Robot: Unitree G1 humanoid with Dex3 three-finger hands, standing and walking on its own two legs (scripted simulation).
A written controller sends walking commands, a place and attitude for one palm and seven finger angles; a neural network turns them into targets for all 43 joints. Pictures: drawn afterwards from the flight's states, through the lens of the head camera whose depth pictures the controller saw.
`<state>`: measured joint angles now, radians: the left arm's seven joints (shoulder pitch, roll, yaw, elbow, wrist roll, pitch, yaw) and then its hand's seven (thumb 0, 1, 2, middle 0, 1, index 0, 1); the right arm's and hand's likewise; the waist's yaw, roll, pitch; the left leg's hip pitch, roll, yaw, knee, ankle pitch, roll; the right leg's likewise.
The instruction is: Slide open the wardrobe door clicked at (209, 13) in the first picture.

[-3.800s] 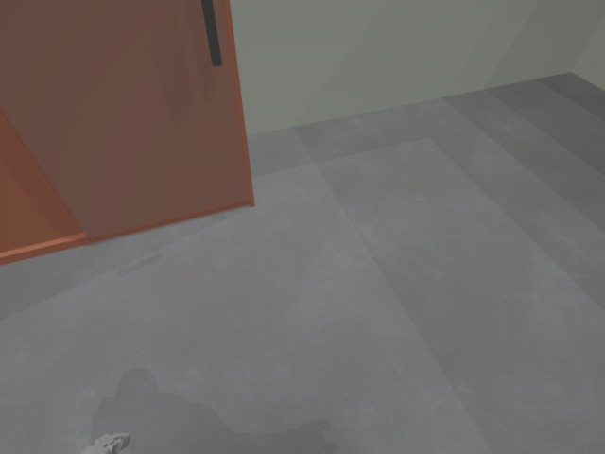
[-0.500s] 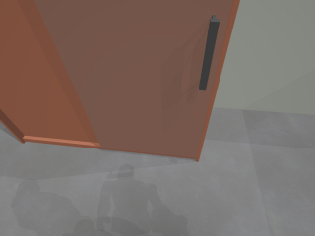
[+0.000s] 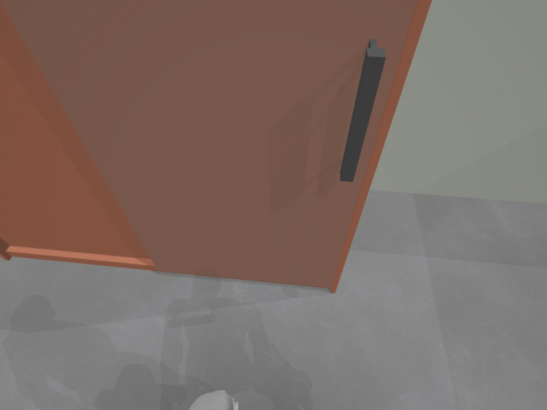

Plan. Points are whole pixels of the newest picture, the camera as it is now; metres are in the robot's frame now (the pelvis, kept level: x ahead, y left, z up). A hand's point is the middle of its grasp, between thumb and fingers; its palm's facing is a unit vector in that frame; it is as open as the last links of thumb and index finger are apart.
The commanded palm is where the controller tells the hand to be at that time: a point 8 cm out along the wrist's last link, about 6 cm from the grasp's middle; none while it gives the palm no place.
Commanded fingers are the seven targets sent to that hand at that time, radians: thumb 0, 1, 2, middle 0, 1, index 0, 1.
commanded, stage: take the last steps up to it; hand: right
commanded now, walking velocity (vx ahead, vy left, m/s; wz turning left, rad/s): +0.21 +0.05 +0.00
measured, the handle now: (358, 118) +0.62 -0.12 +0.08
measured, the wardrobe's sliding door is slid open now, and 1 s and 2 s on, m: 0.00 0.00 0.00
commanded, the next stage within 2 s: come to a stop and stand still in 0.18 s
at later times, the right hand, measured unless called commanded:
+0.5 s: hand out of the picture +0.14 -0.14 -0.19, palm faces +0.10 +0.98 -0.17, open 7.3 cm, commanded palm none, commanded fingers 0.00 -0.90 -0.90 0.20 0.30 0.20 0.30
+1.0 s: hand out of the picture +0.13 -0.11 -0.18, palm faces +0.04 +0.98 -0.21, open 7.4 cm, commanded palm none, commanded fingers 0.00 -0.90 -0.90 0.20 0.30 0.20 0.30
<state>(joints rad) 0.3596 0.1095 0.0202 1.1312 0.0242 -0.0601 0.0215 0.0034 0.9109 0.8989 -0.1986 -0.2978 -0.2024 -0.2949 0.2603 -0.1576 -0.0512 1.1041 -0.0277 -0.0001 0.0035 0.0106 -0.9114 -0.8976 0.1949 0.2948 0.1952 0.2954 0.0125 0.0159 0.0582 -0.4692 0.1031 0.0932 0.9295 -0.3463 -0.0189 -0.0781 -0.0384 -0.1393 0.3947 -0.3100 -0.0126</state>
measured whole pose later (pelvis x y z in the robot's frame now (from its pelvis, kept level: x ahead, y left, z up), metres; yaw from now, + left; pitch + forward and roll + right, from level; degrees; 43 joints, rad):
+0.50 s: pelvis +0.14 +0.03 -0.01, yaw -1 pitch -2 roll +1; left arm 0.14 0.17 0.04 1.04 0.01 -0.01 0.01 0.00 0.91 0.90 -0.19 -0.30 -0.20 -0.29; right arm 0.26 -0.16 -0.04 1.08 -0.02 0.00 -0.04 0.00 -0.93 -0.90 0.20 0.30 0.20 0.30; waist -0.03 0.02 0.06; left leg -0.21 0.04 0.14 0.56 -0.31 0.00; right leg -0.32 -0.06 -0.10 0.58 -0.21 -0.01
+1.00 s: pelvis +0.10 +0.07 -0.01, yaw +0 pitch -1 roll +0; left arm 0.21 0.18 0.05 1.06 0.01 0.05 0.01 0.01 0.91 0.90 -0.20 -0.30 -0.20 -0.29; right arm 0.26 -0.15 -0.02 1.04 -0.03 0.01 -0.03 0.00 -0.90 -0.90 0.20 0.30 0.20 0.30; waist 0.00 -0.02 0.03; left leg -0.23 0.02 0.07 0.53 -0.29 0.01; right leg -0.32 -0.05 -0.04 0.68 -0.36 0.02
